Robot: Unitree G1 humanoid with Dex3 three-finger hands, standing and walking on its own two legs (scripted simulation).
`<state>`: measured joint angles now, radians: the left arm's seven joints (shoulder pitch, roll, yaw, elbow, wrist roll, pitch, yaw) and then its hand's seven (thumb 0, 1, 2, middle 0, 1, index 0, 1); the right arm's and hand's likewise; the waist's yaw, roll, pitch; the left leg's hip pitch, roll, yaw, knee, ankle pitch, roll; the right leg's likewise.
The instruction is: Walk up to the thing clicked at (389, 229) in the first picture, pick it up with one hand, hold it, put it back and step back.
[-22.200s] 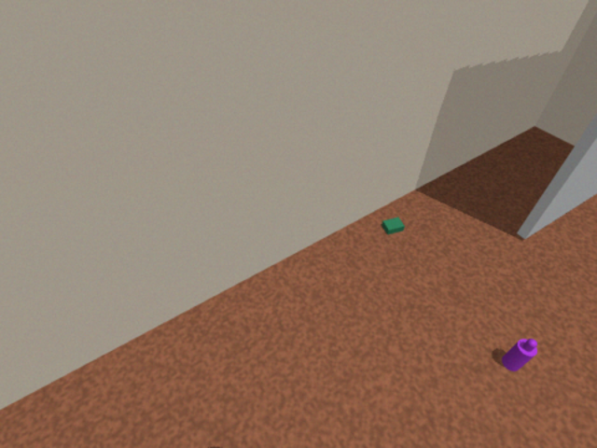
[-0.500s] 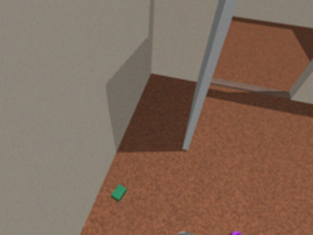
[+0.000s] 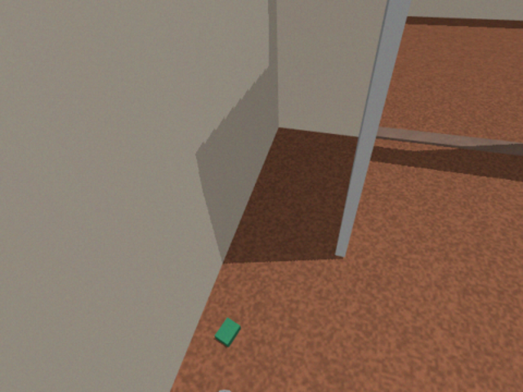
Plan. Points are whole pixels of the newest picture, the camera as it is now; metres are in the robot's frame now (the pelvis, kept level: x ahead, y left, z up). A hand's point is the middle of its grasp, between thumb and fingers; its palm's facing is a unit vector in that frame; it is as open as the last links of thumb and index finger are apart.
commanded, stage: walk up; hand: left
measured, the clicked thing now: (228, 332) +0.49 +0.20 -0.74
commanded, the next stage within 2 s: stand in 1.34 s
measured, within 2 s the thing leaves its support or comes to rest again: neither
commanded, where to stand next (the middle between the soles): +0.12 +0.00 m, yaw -5 degrees
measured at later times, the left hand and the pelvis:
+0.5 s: hand out of the picture +0.09 +0.26 -0.15, palm faces -0.10 -0.92 -0.38, open 7.3 cm; pelvis +0.01 -0.01 -0.01, yaw -4 degrees
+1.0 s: hand out of the picture +0.10 +0.25 -0.14, palm faces -0.05 -0.92 -0.39, open 7.4 cm; pelvis +0.01 -0.01 +0.00, yaw -2 degrees
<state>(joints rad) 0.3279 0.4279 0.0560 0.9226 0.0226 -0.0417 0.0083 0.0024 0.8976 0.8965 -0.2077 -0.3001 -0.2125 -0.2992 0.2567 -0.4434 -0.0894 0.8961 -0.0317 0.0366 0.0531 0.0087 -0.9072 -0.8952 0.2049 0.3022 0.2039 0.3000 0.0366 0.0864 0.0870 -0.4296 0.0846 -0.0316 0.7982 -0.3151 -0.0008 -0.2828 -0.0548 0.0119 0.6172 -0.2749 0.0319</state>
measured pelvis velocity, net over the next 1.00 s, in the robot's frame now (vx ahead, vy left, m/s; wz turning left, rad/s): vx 0.01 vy -0.01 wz -0.03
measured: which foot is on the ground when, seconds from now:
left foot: up 0.00-0.02, down 0.04-0.44, up 0.46-0.68, down 0.70-1.00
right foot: down 0.00-0.06, up 0.08-0.40, down 0.42-1.00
